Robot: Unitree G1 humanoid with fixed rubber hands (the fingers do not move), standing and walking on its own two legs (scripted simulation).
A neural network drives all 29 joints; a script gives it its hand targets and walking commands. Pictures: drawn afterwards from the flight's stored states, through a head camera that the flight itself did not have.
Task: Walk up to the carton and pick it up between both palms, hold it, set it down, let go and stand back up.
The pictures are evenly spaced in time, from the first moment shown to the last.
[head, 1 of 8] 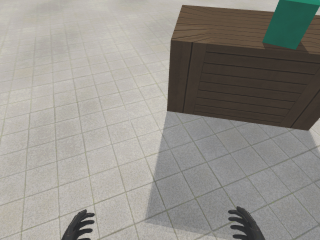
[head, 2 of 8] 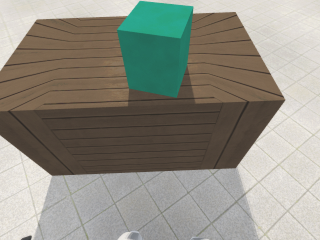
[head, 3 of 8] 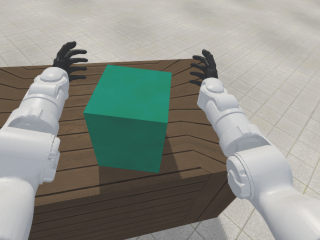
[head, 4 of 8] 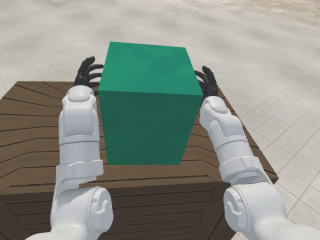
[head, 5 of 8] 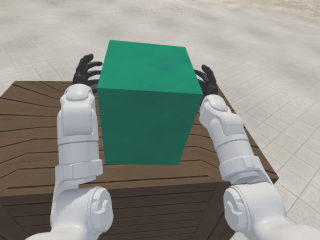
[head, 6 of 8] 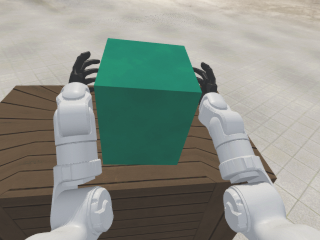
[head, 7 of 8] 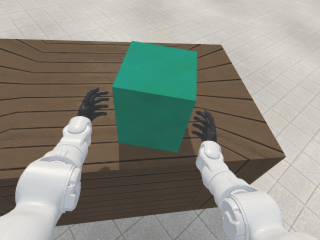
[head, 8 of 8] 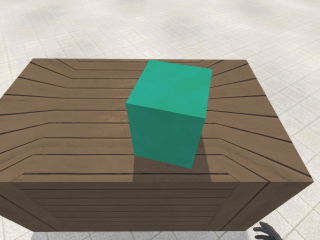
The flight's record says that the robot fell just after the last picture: no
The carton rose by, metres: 0.19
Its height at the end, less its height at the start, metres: +0.00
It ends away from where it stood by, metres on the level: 0.02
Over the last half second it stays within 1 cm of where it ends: yes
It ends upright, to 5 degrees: yes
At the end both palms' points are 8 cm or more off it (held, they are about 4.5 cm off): yes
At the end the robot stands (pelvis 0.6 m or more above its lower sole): yes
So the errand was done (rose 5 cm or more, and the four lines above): yes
